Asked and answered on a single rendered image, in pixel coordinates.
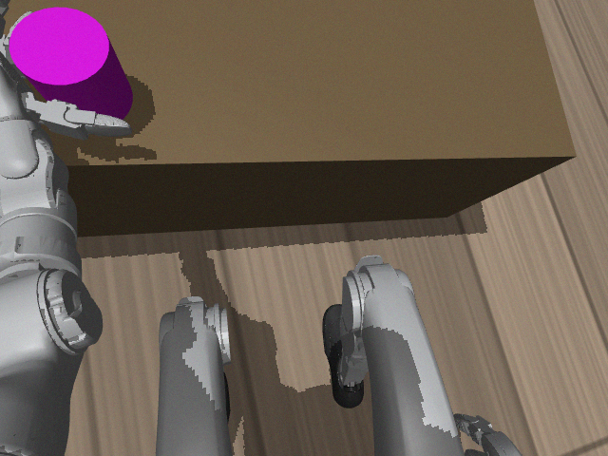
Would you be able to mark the right robot hand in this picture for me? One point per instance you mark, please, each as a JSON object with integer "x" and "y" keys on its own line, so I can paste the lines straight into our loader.
{"x": 494, "y": 443}

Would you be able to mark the right robot foot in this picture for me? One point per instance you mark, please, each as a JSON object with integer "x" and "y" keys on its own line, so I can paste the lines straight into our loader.
{"x": 346, "y": 397}

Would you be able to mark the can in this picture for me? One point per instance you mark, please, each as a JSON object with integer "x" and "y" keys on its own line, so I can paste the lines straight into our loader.
{"x": 66, "y": 55}

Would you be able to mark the left robot arm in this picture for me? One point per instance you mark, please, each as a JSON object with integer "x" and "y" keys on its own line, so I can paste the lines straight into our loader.
{"x": 47, "y": 316}

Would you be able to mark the left robot hand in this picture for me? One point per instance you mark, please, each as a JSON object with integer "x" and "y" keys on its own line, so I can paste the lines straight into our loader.
{"x": 18, "y": 102}

